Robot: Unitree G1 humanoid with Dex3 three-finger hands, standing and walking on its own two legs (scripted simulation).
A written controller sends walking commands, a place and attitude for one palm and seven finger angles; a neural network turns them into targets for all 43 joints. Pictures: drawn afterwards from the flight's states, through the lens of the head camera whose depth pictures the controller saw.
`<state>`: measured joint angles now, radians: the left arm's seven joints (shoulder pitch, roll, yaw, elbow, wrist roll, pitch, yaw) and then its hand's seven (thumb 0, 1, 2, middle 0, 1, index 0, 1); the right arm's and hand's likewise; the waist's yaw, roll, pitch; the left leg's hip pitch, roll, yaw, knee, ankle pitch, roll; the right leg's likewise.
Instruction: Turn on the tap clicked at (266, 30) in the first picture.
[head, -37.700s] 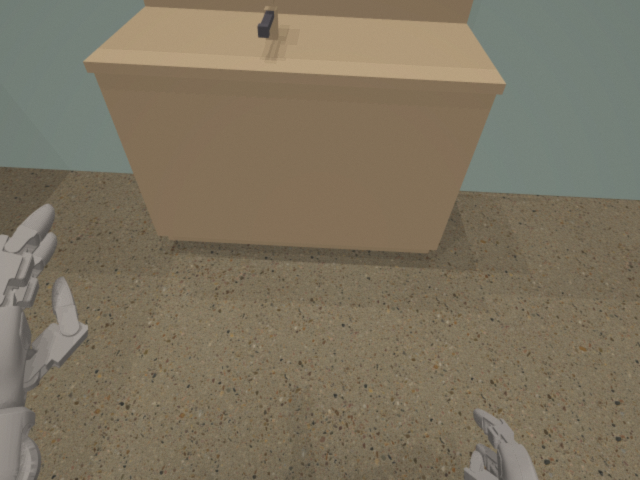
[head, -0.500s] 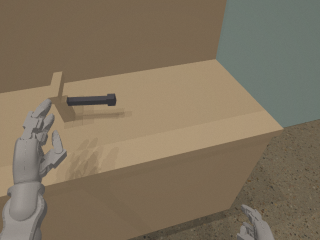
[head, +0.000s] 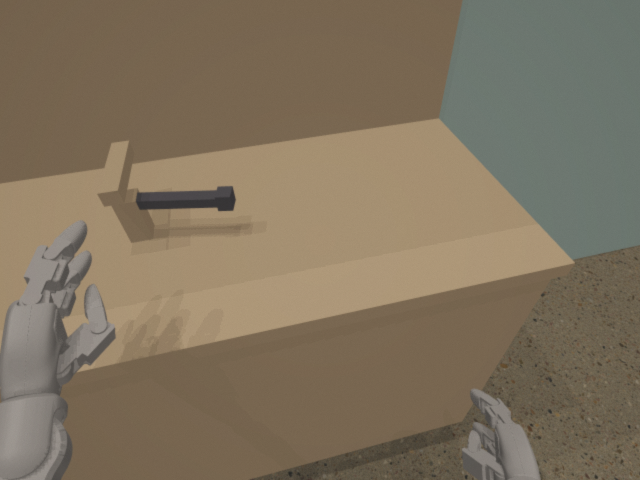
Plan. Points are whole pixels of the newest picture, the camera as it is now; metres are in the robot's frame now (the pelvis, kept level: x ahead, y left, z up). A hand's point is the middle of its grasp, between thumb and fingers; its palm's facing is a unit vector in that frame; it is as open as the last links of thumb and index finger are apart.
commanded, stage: step back with the hand held close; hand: left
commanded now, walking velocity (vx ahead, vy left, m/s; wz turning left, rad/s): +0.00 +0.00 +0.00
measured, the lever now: (225, 198) +0.48 +0.23 +0.09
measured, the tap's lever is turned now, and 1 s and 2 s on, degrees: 77 77 77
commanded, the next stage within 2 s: stop stepping back and stand still in 1.42 s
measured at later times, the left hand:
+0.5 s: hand (107, 347) +0.19 +0.24 +0.14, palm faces +0.30 -0.84 -0.46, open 7.4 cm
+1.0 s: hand (33, 413) +0.12 +0.26 +0.16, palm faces +0.44 -0.78 -0.45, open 7.4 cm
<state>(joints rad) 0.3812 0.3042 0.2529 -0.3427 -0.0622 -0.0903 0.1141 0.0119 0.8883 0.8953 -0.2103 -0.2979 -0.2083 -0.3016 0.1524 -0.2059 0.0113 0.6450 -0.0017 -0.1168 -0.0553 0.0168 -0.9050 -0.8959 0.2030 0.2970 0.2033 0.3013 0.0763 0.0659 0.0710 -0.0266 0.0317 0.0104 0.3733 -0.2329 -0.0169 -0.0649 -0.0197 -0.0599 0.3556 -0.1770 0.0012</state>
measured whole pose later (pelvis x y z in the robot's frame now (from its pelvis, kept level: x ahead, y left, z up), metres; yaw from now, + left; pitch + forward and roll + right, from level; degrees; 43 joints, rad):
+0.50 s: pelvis -0.03 +0.01 -0.01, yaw -2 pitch +0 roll +0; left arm 0.52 0.37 0.32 -0.52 -0.05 -0.13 0.14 0.01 0.89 0.89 -0.22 -0.30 -0.21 -0.30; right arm 0.17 -0.21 -0.01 0.54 0.01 -0.01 -0.07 0.02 -0.91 -0.90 0.20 0.30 0.20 0.30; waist 0.00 0.02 0.09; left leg -0.25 0.01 0.05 0.48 -0.22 0.00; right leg -0.31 -0.04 -0.01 0.47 -0.15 0.02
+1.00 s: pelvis -0.10 +0.01 -0.02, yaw +1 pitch +1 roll -1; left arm 0.48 0.39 0.38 -0.54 -0.02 -0.15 0.19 0.01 0.88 0.89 -0.22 -0.30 -0.21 -0.30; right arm 0.23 -0.19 0.00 0.58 0.02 -0.06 -0.08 0.02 -0.91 -0.90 0.20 0.30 0.20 0.30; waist -0.01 0.02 0.04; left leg -0.44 0.02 0.00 0.59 -0.17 0.01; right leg -0.36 0.01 -0.01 0.67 -0.30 0.03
